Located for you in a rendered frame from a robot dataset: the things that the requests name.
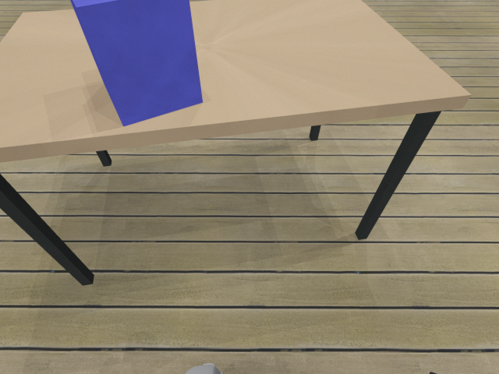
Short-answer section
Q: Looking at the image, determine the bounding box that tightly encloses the table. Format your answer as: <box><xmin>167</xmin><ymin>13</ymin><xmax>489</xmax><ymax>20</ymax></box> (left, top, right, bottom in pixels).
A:
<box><xmin>0</xmin><ymin>0</ymin><xmax>472</xmax><ymax>286</ymax></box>

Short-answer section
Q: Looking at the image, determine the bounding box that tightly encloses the carton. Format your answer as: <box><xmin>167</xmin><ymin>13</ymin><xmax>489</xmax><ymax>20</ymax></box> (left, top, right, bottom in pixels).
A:
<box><xmin>70</xmin><ymin>0</ymin><xmax>203</xmax><ymax>127</ymax></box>

